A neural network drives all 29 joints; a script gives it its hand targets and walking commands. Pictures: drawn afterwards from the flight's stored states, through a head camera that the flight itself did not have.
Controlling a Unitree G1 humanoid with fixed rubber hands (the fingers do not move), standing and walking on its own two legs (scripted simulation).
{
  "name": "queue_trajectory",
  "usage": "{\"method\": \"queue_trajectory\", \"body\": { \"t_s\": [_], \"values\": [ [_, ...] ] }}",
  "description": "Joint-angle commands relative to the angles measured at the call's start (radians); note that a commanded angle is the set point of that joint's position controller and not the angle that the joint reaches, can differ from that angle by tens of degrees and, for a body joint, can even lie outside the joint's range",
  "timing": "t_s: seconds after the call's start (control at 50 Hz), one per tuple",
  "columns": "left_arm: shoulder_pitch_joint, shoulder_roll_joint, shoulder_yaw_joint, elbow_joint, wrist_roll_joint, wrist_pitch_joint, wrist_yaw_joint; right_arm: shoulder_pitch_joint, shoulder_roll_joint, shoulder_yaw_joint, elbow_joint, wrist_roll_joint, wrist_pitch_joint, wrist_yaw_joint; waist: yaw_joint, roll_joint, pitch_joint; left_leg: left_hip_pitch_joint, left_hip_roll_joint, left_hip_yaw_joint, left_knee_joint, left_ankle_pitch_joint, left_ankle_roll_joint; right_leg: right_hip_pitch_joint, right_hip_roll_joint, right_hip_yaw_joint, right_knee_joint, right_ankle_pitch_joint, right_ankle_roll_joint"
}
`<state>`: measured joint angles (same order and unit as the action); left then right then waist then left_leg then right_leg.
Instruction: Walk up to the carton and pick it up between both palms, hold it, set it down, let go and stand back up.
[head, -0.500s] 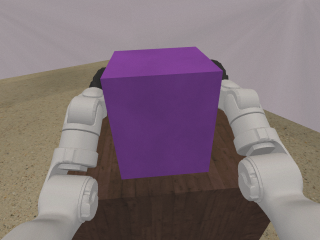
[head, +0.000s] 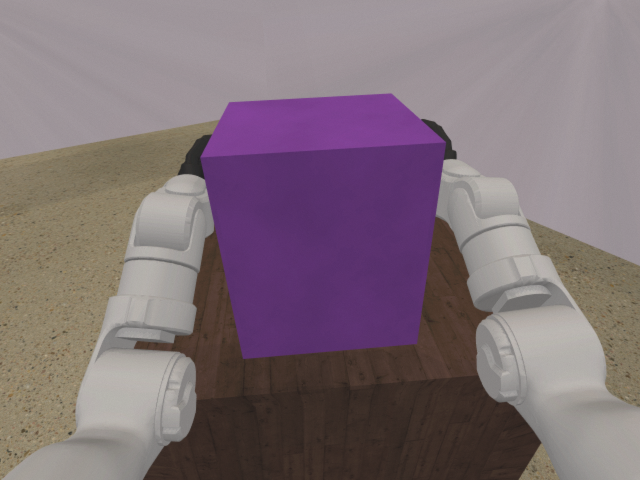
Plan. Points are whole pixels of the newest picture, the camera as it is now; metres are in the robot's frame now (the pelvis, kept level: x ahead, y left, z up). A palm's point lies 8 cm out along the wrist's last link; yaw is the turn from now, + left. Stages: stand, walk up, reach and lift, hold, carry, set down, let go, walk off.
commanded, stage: hold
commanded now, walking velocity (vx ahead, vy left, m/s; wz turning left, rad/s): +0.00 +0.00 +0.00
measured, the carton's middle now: (320, 220) +0.35 -0.01 +0.23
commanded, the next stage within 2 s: set down in 0.14 s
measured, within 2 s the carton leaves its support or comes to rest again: neither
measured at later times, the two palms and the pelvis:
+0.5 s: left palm (200, 195) +0.38 +0.14 +0.25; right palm (436, 180) +0.38 -0.16 +0.27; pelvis +0.00 +0.00 +0.00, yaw +0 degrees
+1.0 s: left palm (208, 199) +0.44 +0.15 +0.22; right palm (415, 215) +0.42 -0.15 +0.20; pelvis +0.03 +0.00 +0.00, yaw +0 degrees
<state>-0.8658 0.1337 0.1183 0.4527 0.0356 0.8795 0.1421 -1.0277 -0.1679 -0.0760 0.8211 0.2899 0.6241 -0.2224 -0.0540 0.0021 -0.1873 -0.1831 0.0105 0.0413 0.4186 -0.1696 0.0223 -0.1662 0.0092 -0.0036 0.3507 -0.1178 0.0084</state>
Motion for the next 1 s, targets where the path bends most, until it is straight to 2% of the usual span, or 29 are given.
{"method": "queue_trajectory", "body": {
  "t_s": [0.0,0.12,0.14,0.26,0.36,0.42,0.52,0.64,0.68,0.76,0.8,0.88,0.92,0.98],
  "values": [
    [-1.248,-0.782,-0.272,-0.34,-0.193,-0.153,-0.163,-1.062,0.769,0.258,-0.44,0.248,-0.034,0.173,0.0,0.125,-0.485,0.0,-0.008,-0.112,-0.084,0.093,-0.068,0.185,0.081,0.036,-0.019,0.116,-0.005],
    [-1.251,-0.781,-0.266,-0.328,-0.19,-0.152,-0.165,-1.066,0.77,0.251,-0.43,0.244,-0.033,0.173,0.0,0.125,-0.473,-0.01,-0.009,-0.109,-0.089,0.077,-0.068,0.185,0.078,0.035,-0.02,0.105,-0.005],
    [-1.111,-0.761,-0.227,-0.232,-0.119,-0.148,-0.173,-1.029,0.804,0.262,-0.409,0.229,-0.04,0.174,0.068,0.08,-0.449,-0.037,-0.042,-0.083,-0.124,0.028,-0.031,0.222,0.076,0.024,-0.038,0.071,-0.009],
    [-1.163,-0.7,-0.125,-0.081,-0.082,-0.217,-0.213,-1.029,0.784,0.155,-0.267,0.106,-0.102,0.189,0.037,0.082,-0.32,-0.112,-0.025,-0.085,-0.188,-0.169,-0.015,0.175,0.06,0.003,-0.041,-0.078,-0.005],
    [-1.148,-0.665,-0.044,-0.005,-0.024,-0.309,-0.248,-0.963,0.78,0.076,-0.176,0.006,-0.185,0.208,0.038,0.086,-0.263,-0.107,-0.014,-0.079,-0.227,-0.226,-0.012,0.202,0.052,-0.016,-0.042,-0.126,-0.003],
    [-1.122,-0.666,-0.035,0.005,-0.002,-0.351,-0.259,-0.927,0.789,0.077,-0.153,-0.02,-0.232,0.211,0.041,0.081,-0.274,-0.068,-0.017,-0.068,-0.225,-0.17,-0.016,0.242,0.053,-0.017,-0.045,-0.081,0.0],
    [-1.095,-0.671,-0.075,-0.019,-0.009,-0.396,-0.265,-0.897,0.81,0.12,-0.19,-0.024,-0.289,0.19,0.035,0.053,-0.344,0.039,-0.038,-0.048,-0.178,-0.016,-0.027,0.27,0.049,-0.013,-0.064,0.005,0.006],
    [-0.966,-0.683,-0.126,-0.055,-0.019,-0.412,-0.266,-0.821,0.817,0.205,-0.302,0.007,-0.313,0.149,0.023,0.022,-0.412,0.156,-0.059,-0.042,-0.114,0.193,-0.037,0.313,0.049,-0.013,-0.07,0.165,0.017],
    [-0.93,-0.694,-0.156,-0.084,-0.028,-0.412,-0.266,-0.813,0.822,0.245,-0.375,0.024,-0.32,0.134,0.016,0.014,-0.459,0.186,-0.063,-0.044,-0.09,0.278,-0.04,0.354,0.049,-0.009,-0.058,0.269,0.023],
    [-0.892,-0.735,-0.252,-0.215,-0.069,-0.421,-0.255,-0.812,0.851,0.352,-0.572,0.074,-0.339,0.106,0.001,0.012,-0.62,0.251,-0.072,-0.052,-0.037,0.46,-0.054,0.447,0.049,-0.002,-0.015,0.524,0.035],
    [-0.882,-0.756,-0.293,-0.278,-0.085,-0.425,-0.246,-0.818,0.859,0.389,-0.657,0.093,-0.347,0.095,-0.01,0.021,-0.679,0.278,-0.076,-0.057,-0.011,0.528,-0.064,0.457,0.052,-0.003,0.002,0.603,0.039],
    [-0.835,-0.79,-0.345,-0.346,-0.093,-0.413,-0.234,-0.812,0.834,0.426,-0.76,0.112,-0.362,0.086,-0.023,0.055,-0.711,0.348,-0.071,-0.069,0.028,0.624,-0.086,0.398,0.064,-0.015,0.003,0.619,0.034],
    [-0.794,-0.78,-0.335,-0.32,-0.074,-0.396,-0.239,-0.785,0.8,0.415,-0.753,0.101,-0.363,0.083,-0.027,0.045,-0.666,0.364,-0.067,-0.068,0.025,0.609,-0.086,0.377,0.068,-0.021,-0.013,0.581,0.031],
    [-0.759,-0.759,-0.293,-0.234,-0.036,-0.379,-0.257,-0.754,0.758,0.373,-0.683,0.065,-0.358,0.083,-0.034,0.025,-0.57,0.362,-0.061,-0.063,-0.001,0.527,-0.079,0.351,0.064,-0.026,-0.043,0.486,0.028]
  ]
}}
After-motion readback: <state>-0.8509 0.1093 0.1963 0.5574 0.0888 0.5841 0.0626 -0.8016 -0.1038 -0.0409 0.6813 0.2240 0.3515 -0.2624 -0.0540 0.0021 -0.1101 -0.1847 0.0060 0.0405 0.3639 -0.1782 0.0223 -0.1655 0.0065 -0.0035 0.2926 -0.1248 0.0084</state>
